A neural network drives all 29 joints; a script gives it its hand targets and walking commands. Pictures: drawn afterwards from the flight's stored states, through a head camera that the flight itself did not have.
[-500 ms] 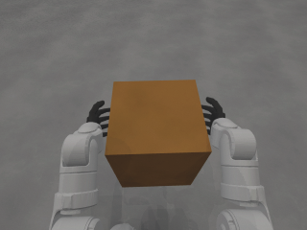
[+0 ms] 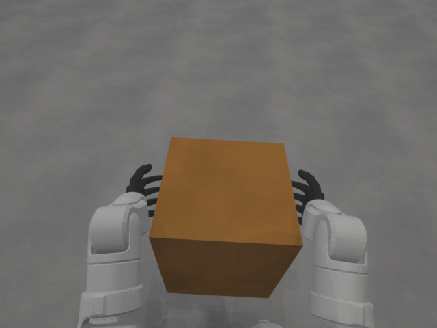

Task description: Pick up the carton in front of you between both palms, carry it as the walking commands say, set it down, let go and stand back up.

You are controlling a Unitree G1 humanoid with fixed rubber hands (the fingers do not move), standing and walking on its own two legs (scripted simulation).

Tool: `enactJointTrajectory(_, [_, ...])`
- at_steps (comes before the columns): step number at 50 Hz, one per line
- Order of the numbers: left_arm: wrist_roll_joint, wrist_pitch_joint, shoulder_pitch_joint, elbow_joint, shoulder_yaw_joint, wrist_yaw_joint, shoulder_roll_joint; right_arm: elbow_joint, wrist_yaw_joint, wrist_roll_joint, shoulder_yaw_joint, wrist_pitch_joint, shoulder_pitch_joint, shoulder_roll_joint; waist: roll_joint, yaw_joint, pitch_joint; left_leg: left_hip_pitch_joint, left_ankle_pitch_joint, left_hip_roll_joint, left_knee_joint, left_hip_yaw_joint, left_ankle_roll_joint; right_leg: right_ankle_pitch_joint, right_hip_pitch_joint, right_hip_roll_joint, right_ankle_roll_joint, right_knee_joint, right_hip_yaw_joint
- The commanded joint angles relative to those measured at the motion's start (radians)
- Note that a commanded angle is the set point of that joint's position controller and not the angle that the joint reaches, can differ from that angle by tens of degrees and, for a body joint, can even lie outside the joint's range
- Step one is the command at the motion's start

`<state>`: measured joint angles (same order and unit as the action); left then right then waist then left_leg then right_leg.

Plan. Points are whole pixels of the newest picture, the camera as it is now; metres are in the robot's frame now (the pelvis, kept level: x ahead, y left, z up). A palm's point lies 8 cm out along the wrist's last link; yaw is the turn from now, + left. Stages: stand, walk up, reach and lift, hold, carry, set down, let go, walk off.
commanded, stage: carry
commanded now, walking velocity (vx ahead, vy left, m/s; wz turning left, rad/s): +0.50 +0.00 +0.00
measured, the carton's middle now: (222, 222) +0.32 -0.01 +0.00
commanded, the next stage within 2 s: none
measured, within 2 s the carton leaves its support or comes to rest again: neither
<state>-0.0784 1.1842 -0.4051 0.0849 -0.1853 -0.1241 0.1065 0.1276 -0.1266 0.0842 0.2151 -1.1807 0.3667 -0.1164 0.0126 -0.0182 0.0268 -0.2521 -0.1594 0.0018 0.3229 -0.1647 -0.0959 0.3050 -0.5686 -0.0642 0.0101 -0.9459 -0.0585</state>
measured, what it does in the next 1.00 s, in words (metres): walks ahead: right foot, then left foot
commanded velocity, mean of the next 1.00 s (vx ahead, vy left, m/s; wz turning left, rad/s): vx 0.50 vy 0.00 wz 0.00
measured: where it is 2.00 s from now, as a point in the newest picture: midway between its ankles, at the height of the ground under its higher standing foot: (206, 150)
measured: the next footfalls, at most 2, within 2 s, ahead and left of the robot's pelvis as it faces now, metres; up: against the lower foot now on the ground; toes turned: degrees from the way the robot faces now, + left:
right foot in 0.28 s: +0.36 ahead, -0.12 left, +0.00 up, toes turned -8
left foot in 0.80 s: +0.68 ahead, +0.11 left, +0.00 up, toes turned +13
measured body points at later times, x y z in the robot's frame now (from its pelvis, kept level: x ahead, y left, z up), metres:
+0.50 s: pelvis +0.30 -0.05 +0.00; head +0.28 -0.06 +0.45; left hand +0.55 +0.12 +0.06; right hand +0.58 -0.18 +0.06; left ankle +0.29 +0.09 -0.68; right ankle +0.32 -0.11 -0.75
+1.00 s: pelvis +0.60 +0.03 +0.00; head +0.61 +0.05 +0.45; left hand +0.88 +0.18 +0.05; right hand +0.88 -0.12 +0.06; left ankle +0.64 +0.10 -0.75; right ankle +0.56 -0.12 -0.66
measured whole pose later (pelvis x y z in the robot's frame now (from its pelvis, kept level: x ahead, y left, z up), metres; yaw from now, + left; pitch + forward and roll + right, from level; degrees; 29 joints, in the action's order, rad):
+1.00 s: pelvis +0.60 +0.03 +0.00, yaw +0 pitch +4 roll -1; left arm -0.12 1.21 -0.13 0.31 -0.10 -0.09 0.13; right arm 0.29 -0.07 0.11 0.10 -1.19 0.13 -0.13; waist -0.01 -0.01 0.07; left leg -0.30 -0.16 -0.04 0.38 -0.23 -0.07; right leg 0.30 -0.50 -0.09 0.00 -1.09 -0.06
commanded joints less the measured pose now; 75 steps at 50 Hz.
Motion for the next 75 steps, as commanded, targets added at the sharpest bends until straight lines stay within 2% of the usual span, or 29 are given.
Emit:
enactJointTrajectory(1, [0.337, -0.031, -0.47, 0.209, 0.733, 0.221, 1.035, 0.208, 0.286, -0.428, -0.771, 0.004, 0.556, -1.007, 0.111, 0.004, 0.432, 0.453, 0.363, -0.263, -0.08, 0.234, -0.05, -0.07, -0.111, -0.005, 0.016, 0.1, -0.022])
enactJointTrajectory(6, [0.317, -0.008, -0.248, 0.273, 0.79, 0.236, 0.973, 0.216, 0.308, -0.377, -0.783, -0.014, 0.277, -0.916, 0.137, -0.002, 0.328, 0.446, 0.457, -0.232, -0.077, 0.157, -0.042, -0.196, -0.104, 0.006, 0.011, 0.284, -0.07])
enactJointTrajectory(10, [0.339, 0.026, -0.209, 0.279, 0.784, 0.268, 0.929, 0.218, 0.311, -0.361, -0.785, -0.033, 0.226, -0.894, 0.137, -0.007, 0.228, 0.43, 0.545, -0.228, -0.05, 0.111, -0.033, -0.25, -0.054, 0.03, -0.015, 0.416, -0.117])
enactJointTrajectory(13, [0.354, 0.041, -0.211, 0.267, 0.78, 0.283, 0.903, 0.222, 0.306, -0.36, -0.791, -0.044, 0.242, -0.872, 0.127, 0.017, 0.25, 0.301, 0.655, -0.203, 0.139, 0.021, 0.017, -0.243, 0.253, 0.094, -0.044, 0.524, -0.198])
enactJointTrajectory(14, [0.355, 0.043, -0.202, 0.253, 0.773, 0.287, 0.896, 0.224, 0.303, -0.36, -0.794, -0.048, 0.24, -0.861, 0.09, 0.026, 0.307, 0.179, 0.558, -0.169, 0.276, -0.012, 0.052, -0.19, 0.467, 0.091, -0.05, 0.516, -0.189])
enactJointTrajectory(15, [0.352, 0.047, -0.182, 0.247, 0.764, 0.29, 0.88, 0.226, 0.302, -0.358, -0.796, -0.052, 0.252, -0.847, -0.036, 0.049, 0.366, 0.003, 0.232, -0.139, 0.512, -0.013, 0.082, -0.035, 0.643, -0.112, -0.082, 0.562, 0.097])
enactJointTrajectory(16, [0.344, 0.041, -0.199, 0.219, 0.753, 0.294, 0.873, 0.239, 0.299, -0.362, -0.805, -0.06, 0.275, -0.862, -0.286, 0.045, 0.408, -0.338, -0.177, 0.009, 0.788, 0.02, 0.115, 0.084, 0.867, -0.366, -0.229, 0.672, 0.558])
enactJointTrajectory(17, [0.353, 0.036, -0.175, 0.205, 0.756, 0.296, 0.903, 0.233, 0.301, -0.365, -0.809, -0.058, 0.286, -0.862, -0.273, 0.043, 0.376, -0.434, -0.313, -0.001, 0.936, 0.147, 0.089, 0.0, 0.81, -0.366, -0.264, 0.729, 0.624])
enactJointTrajectory(20, [0.374, 0.013, -0.228, 0.251, 0.787, 0.302, 0.979, 0.226, 0.305, -0.377, -0.824, -0.029, 0.291, -0.937, -0.041, 0.029, 0.326, -0.409, -0.168, -0.13, 0.901, 0.193, 0.064, -0.1, 0.601, -0.292, -0.188, 0.74, 0.331])
enactJointTrajectory(22, [0.384, 0.0, -0.243, 0.274, 0.799, 0.304, 0.995, 0.22, 0.303, -0.374, -0.832, -0.012, 0.27, -0.974, -0.066, 0.024, 0.318, -0.35, -0.103, -0.137, 0.79, 0.161, 0.079, -0.02, 0.512, -0.25, -0.15, 0.785, 0.208])
enactJointTrajectory(26, [0.391, -0.006, -0.215, 0.298, 0.806, 0.309, 0.953, 0.232, 0.288, -0.355, -0.841, 0.004, 0.233, -0.956, -0.109, 0.027, 0.266, -0.384, -0.027, -0.139, 0.557, 0.099, 0.116, -0.036, 0.513, -0.221, -0.159, 0.852, 0.1])
enactJointTrajectory(37, [0.347, 0.053, -0.149, 0.289, 0.751, 0.29, 0.844, 0.264, 0.281, -0.368, -0.82, -0.061, 0.223, -0.848, -0.165, 0.04, 0.139, -0.334, 0.113, -0.073, 0.171, -0.02, 0.085, -0.466, 0.672, -0.177, -0.108, 0.728, -0.047])
enactJointTrajectory(40, [0.35, 0.061, -0.168, 0.291, 0.761, 0.288, 0.846, 0.243, 0.285, -0.367, -0.801, -0.067, 0.213, -0.849, -0.117, 0.015, 0.255, 0.06, 0.051, 0.016, 0.091, -0.116, 0.064, -0.663, 0.569, -0.116, -0.05, 0.405, -0.153])
enactJointTrajectory(41, [0.352, 0.062, -0.179, 0.294, 0.766, 0.288, 0.838, 0.231, 0.287, -0.361, -0.791, -0.067, 0.196, -0.848, -0.04, -0.007, 0.34, 0.29, -0.044, -0.124, 0.086, 0.063, 0.045, -0.432, 0.398, -0.097, -0.017, 0.199, -0.148])
enactJointTrajectory(42, [0.367, 0.07, -0.21, 0.323, 0.782, 0.287, 0.858, 0.2, 0.291, -0.346, -0.776, -0.055, 0.198, -0.847, 0.246, -0.012, 0.439, 0.528, -0.208, -0.395, -0.014, 0.538, -0.1, -0.163, 0.085, 0.027, 0.036, -0.124, -0.132])
enactJointTrajectory(43, [0.37, 0.064, -0.227, 0.319, 0.794, 0.291, 0.865, 0.188, 0.294, -0.357, -0.785, -0.047, 0.18, -0.886, 0.3, 0.0, 0.405, 0.536, -0.084, -0.433, -0.116, 0.695, -0.131, 0.16, -0.084, 0.075, 0.015, -0.257, -0.024])
enactJointTrajectory(46, [0.381, 0.023, -0.25, 0.316, 0.816, 0.3, 0.955, 0.241, 0.302, -0.383, -0.812, -0.016, 0.241, -0.973, 0.048, 0.004, 0.367, 0.365, 0.116, -0.367, -0.068, 0.395, -0.056, 0.054, -0.09, -0.058, -0.034, -0.274, 0.064])
enactJointTrajectory(48, [0.378, 0.004, -0.234, 0.312, 0.825, 0.296, 0.997, 0.26, 0.305, -0.392, -0.825, 0.0, 0.255, -0.992, 0.077, 0.01, 0.361, 0.274, 0.045, -0.326, -0.116, 0.276, -0.017, -0.027, -0.026, -0.066, -0.023, -0.176, 0.04])
enactJointTrajectory(52, [0.353, -0.017, -0.175, 0.322, 0.83, 0.278, 0.986, 0.284, 0.316, -0.4, -0.834, 0.01, 0.207, -0.962, 0.118, 0.007, 0.305, 0.28, 0.022, -0.296, -0.18, 0.177, -0.033, -0.121, -0.078, -0.065, 0.009, 0.019, -0.019])
enactJointTrajectory(57, [0.352, 0.005, -0.157, 0.364, 0.821, 0.267, 0.923, 0.318, 0.31, -0.391, -0.819, -0.01, 0.182, -0.887, 0.119, 0.003, 0.228, 0.328, 0.202, -0.257, -0.166, 0.087, -0.029, -0.234, -0.084, -0.042, 0.016, 0.275, -0.084])
enactJointTrajectory(62, [0.361, 0.05, -0.16, 0.354, 0.799, 0.275, 0.858, 0.285, 0.296, -0.36, -0.796, -0.046, 0.162, -0.832, 0.144, 0.0, 0.146, 0.347, 0.316, -0.25, -0.122, 0.039, -0.007, -0.279, -0.006, -0.009, -0.026, 0.429, -0.13])
enactJointTrajectory(65, [0.359, 0.064, -0.156, 0.324, 0.778, 0.282, 0.846, 0.277, 0.293, -0.357, -0.798, -0.061, 0.191, -0.823, 0.118, 0.023, 0.206, 0.3, 0.505, -0.209, 0.126, -0.05, 0.041, -0.224, 0.279, 0.071, -0.044, 0.524, -0.215])
enactJointTrajectory(66, [0.357, 0.066, -0.15, 0.309, 0.768, 0.285, 0.843, 0.275, 0.291, -0.357, -0.8, -0.066, 0.2, -0.816, 0.062, 0.036, 0.275, 0.175, 0.425, -0.175, 0.31, -0.069, 0.073, -0.155, 0.497, 0.047, -0.044, 0.508, -0.179])
enactJointTrajectory(67, [0.351, 0.065, -0.149, 0.295, 0.754, 0.287, 0.829, 0.279, 0.291, -0.36, -0.805, -0.072, 0.216, -0.817, -0.122, 0.049, 0.342, -0.051, 0.164, -0.111, 0.583, -0.057, 0.113, 0.023, 0.68, -0.196, -0.11, 0.591, 0.198])
enactJointTrajectory(68, [0.349, 0.056, -0.152, 0.265, 0.754, 0.292, 0.853, 0.301, 0.29, -0.367, -0.817, -0.074, 0.243, -0.836, -0.356, 0.047, 0.392, -0.349, -0.299, 0.02, 0.834, 0.017, 0.136, -0.01, 0.881, -0.385, -0.232, 0.707, 0.569])
enactJointTrajectory(69, [0.362, 0.048, -0.146, 0.27, 0.754, 0.295, 0.887, 0.29, 0.293, -0.374, -0.825, -0.068, 0.265, -0.856, -0.301, 0.041, 0.369, -0.414, -0.32, -0.027, 0.958, 0.143, 0.103, -0.155, 0.836, -0.367, -0.24, 0.717, 0.54])
enactJointTrajectory(71, [0.374, 0.026, -0.188, 0.303, 0.773, 0.299, 0.96, 0.301, 0.299, -0.388, -0.841, -0.044, 0.294, -0.922, -0.108, 0.035, 0.369, -0.416, -0.221, -0.112, 0.949, 0.176, 0.068, -0.284, 0.738, -0.309, -0.193, 0.683, 0.337])
enactJointTrajectory(72, [0.377, 0.016, -0.212, 0.318, 0.78, 0.299, 0.984, 0.299, 0.299, -0.393, -0.848, -0.032, 0.295, -0.95, -0.067, 0.032, 0.356, -0.389, -0.166, -0.137, 0.883, 0.18, 0.07, -0.305, 0.672, -0.291, -0.167, 0.702, 0.265])
enactJointTrajectory(75, [0.39, 0.0, -0.209, 0.353, 0.799, 0.303, 0.998, 0.3, 0.291, -0.381, -0.856, -0.005, 0.249, -0.986, -0.103, 0.031, 0.356, -0.345, -0.095, -0.131, 0.737, 0.131, 0.085, -0.232, 0.62, -0.252, -0.145, 0.759, 0.131])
